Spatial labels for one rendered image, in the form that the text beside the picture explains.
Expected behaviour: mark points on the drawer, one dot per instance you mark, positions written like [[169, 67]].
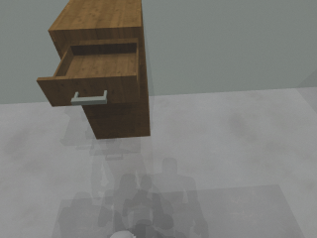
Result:
[[90, 69]]

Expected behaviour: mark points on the handle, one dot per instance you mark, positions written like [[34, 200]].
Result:
[[92, 100]]

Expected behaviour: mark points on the cabinet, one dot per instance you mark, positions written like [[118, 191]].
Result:
[[88, 22]]

